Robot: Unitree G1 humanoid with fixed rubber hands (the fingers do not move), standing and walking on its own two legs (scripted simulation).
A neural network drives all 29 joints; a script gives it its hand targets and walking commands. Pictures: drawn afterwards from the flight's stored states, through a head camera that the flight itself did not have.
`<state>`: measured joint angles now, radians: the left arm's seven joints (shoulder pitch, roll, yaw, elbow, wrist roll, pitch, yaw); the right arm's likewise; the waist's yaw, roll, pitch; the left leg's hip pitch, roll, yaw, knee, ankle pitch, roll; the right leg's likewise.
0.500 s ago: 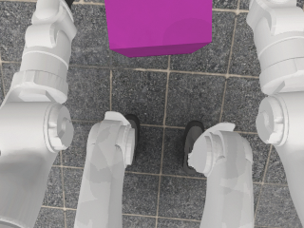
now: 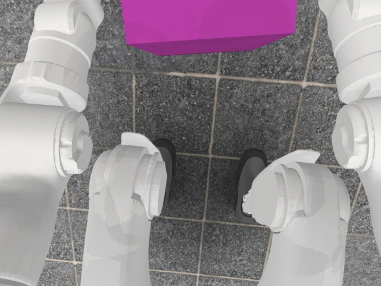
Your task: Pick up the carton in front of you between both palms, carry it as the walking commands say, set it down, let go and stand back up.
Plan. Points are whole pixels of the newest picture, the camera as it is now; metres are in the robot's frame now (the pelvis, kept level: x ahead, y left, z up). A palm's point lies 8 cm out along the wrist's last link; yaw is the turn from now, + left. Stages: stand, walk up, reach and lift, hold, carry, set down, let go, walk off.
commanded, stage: reach and lift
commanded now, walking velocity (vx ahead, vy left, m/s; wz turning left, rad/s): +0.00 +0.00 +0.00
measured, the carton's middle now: out of the picture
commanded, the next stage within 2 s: none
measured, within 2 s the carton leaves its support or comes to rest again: leaves its support in 0.64 s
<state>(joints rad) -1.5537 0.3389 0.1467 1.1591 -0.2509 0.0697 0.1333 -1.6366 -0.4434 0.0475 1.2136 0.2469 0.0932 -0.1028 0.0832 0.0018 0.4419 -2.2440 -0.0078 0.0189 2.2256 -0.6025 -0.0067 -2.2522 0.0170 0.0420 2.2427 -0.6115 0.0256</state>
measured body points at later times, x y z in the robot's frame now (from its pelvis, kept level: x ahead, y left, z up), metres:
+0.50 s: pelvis -0.01 -0.01 +0.00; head +0.37 +0.00 +0.22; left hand +0.56 +0.19 -0.17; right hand +0.59 -0.12 -0.18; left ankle +0.11 +0.12 -0.33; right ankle +0.10 -0.12 -0.33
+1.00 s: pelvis -0.02 -0.01 +0.08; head +0.27 +0.00 +0.43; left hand +0.51 +0.18 +0.01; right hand +0.54 -0.12 +0.01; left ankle +0.11 +0.12 -0.33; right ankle +0.10 -0.13 -0.33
